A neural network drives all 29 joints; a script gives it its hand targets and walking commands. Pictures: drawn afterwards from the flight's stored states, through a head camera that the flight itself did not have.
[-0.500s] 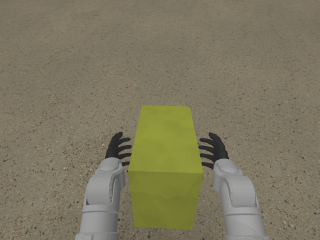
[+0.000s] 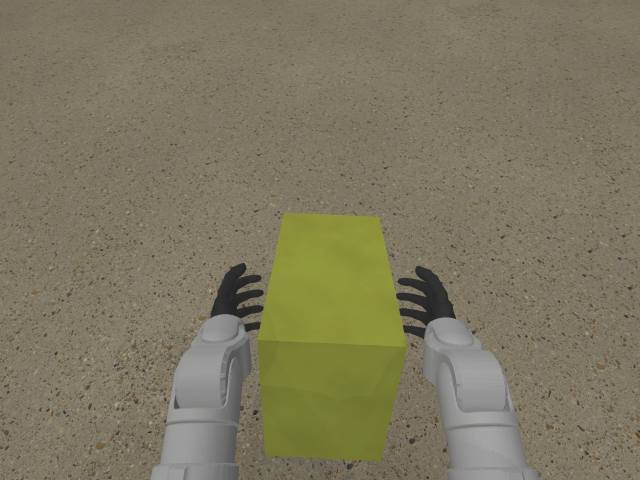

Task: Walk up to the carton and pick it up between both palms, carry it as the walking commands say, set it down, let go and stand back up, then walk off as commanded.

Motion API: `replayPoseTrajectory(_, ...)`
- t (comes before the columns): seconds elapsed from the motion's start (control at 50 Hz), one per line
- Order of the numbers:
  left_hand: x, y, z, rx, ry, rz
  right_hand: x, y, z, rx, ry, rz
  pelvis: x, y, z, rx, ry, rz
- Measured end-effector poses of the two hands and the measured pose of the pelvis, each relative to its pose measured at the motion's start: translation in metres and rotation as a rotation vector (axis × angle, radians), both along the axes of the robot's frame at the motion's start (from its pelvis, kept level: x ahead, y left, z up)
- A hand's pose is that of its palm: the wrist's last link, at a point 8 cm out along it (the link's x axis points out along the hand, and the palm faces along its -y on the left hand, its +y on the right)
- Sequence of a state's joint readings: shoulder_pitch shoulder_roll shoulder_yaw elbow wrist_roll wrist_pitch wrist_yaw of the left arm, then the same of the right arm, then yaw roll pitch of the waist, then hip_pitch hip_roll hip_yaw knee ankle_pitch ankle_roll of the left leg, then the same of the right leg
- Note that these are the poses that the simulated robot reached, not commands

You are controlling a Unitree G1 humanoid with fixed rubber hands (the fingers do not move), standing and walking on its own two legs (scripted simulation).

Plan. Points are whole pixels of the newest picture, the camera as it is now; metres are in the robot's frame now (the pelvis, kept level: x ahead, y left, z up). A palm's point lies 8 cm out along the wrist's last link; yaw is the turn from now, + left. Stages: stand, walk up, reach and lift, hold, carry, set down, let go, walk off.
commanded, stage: carry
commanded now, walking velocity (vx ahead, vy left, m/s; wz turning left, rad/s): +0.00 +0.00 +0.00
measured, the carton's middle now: (327, 324) +0.38 +0.01 -0.09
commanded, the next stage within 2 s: none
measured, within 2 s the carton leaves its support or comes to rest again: neither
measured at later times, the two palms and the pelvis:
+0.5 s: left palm (250, 194) +0.55 +0.14 +0.03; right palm (404, 187) +0.56 -0.11 +0.03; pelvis +0.26 +0.00 -0.01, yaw +2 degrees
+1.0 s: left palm (259, 97) +0.83 +0.15 +0.04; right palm (382, 95) +0.84 -0.10 +0.04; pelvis +0.53 +0.01 +0.00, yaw +2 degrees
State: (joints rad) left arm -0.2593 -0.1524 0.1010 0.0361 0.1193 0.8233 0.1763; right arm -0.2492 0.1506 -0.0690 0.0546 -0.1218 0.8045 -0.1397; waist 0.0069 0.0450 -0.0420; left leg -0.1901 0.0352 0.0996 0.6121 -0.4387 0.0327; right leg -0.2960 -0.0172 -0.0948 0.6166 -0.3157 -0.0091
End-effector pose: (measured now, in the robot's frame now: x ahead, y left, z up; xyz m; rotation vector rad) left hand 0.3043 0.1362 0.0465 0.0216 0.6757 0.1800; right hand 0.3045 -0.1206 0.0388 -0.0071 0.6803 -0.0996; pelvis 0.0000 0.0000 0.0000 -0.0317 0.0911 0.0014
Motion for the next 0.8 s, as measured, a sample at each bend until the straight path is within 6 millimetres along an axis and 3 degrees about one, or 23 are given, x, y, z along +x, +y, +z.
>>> replayPoseTrajectory(0.18, 0.08, 0.003, -0.022, -0.02, 0.047, 0.008, 0.086, 0.003, -0.005, -0.053, 0.027, 0.025, 0.085, -0.001, -0.002, 0.042, 0.007, 0.021)
replayPoseTrajectory(0.32, 0.157, 0.009, -0.006, -0.019, 0.009, -0.008, 0.156, 0.009, -0.001, -0.008, -0.004, -0.011, 0.155, 0.011, -0.001, -0.025, 0.011, -0.005)
replayPoseTrajectory(0.42, 0.211, 0.004, -0.012, -0.001, 0.007, 0.0, 0.212, 0.004, -0.009, 0.007, -0.008, -0.001, 0.213, 0.004, -0.01, 0.002, -0.019, 0.002)
replayPoseTrajectory(0.58, 0.29, 0.015, -0.026, -0.006, 0.055, 0.022, 0.302, 0.016, -0.009, -0.04, 0.026, 0.045, 0.299, 0.006, 0.0, 0.049, -0.013, 0.037)
replayPoseTrajectory(0.66, 0.343, 0.025, -0.014, -0.069, 0.001, 0.024, 0.349, 0.025, -0.002, -0.063, 0.008, 0.024, 0.346, 0.019, -0.002, 0.032, -0.009, 0.025)
replayPoseTrajectory(0.8, 0.427, 0.027, 0.004, -0.009, -0.008, -0.025, 0.421, 0.027, 0.003, -0.004, 0.005, -0.022, 0.421, 0.033, 0.008, -0.031, 0.006, -0.018)
